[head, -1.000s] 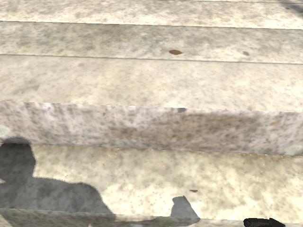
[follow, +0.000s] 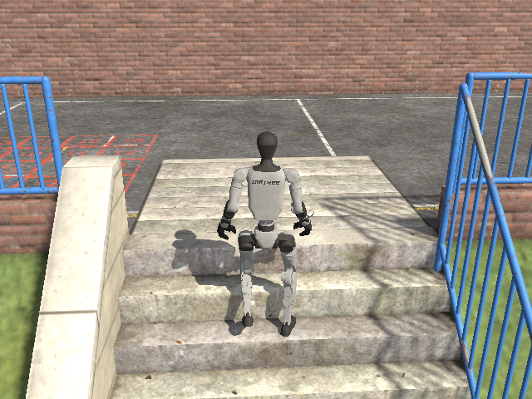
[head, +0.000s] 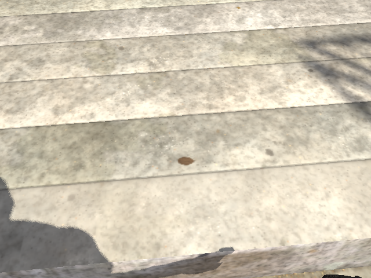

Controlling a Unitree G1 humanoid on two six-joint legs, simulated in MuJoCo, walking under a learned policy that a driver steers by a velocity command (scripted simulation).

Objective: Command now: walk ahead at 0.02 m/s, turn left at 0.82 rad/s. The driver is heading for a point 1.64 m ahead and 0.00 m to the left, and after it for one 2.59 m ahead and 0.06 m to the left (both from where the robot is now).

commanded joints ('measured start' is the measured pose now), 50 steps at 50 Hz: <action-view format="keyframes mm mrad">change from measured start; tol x64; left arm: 1 -59 112 27 -101 15 12 -10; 50 -70 6 -1 -119 37 61 -110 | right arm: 1 80 -35 5 -62 18 6 -1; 50 210 -153 -1 22 14 -95 -24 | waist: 1 -6 -279 -142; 50 -11 17 -48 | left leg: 1 189 27 60 -376 -175 56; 6 558 170 -492 -748 708 213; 18 454 120 -174 -999 199 202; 27 -108 -58 -124 303 -46 -50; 42 452 380 -628 -989 423 292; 50 516 89 -472 -915 -364 305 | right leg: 1 112 -233 136 -191 147 -171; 9 -517 49 309 1306 -41 125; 25 199 -196 934 -270 404 -353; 50 -593 195 329 937 50 75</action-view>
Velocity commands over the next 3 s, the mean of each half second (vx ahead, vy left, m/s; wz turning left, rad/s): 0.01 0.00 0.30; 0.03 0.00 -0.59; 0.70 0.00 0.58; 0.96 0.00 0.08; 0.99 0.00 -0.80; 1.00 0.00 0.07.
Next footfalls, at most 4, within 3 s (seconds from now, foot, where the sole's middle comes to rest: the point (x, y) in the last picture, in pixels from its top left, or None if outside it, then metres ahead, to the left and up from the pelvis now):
0.10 left None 0.04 0.13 -0.76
0.44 right None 0.08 -0.06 -0.76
0.80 left None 0.06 0.12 -0.76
1.30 right None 0.04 -0.12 -0.76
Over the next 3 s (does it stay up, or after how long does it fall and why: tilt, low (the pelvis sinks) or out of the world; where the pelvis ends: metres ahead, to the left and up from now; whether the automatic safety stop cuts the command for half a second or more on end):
stays up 1.25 0.01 0.41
